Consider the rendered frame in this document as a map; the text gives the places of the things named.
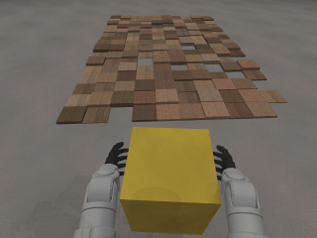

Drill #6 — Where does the robot left hand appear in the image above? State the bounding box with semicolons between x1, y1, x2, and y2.
105;142;129;176

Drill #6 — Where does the left robot forearm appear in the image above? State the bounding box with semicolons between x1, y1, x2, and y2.
73;164;120;238

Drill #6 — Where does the right robot forearm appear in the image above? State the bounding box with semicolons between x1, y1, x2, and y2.
221;168;269;238

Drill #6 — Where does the carton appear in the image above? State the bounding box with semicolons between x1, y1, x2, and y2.
119;127;222;235

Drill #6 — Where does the robot right hand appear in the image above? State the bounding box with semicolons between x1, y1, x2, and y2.
212;145;236;181

